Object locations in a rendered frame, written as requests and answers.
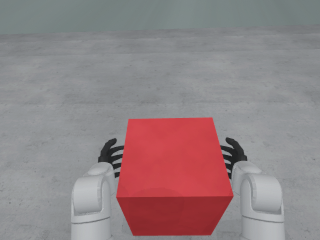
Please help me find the robot left forearm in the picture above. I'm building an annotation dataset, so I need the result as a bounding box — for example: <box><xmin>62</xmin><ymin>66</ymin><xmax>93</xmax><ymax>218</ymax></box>
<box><xmin>71</xmin><ymin>162</ymin><xmax>116</xmax><ymax>240</ymax></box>

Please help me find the carton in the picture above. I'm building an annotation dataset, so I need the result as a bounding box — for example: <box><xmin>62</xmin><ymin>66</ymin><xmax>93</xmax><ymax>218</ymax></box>
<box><xmin>116</xmin><ymin>117</ymin><xmax>234</xmax><ymax>236</ymax></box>

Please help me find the robot left hand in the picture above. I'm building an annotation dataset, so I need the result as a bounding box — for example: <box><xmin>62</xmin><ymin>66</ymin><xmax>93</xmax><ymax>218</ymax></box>
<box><xmin>98</xmin><ymin>138</ymin><xmax>124</xmax><ymax>178</ymax></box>

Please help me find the robot right forearm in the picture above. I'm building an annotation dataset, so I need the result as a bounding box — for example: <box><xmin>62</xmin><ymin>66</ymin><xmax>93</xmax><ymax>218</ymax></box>
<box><xmin>231</xmin><ymin>160</ymin><xmax>286</xmax><ymax>240</ymax></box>

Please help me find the robot right hand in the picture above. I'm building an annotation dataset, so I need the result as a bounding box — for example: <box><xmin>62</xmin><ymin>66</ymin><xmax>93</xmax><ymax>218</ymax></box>
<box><xmin>220</xmin><ymin>137</ymin><xmax>248</xmax><ymax>179</ymax></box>

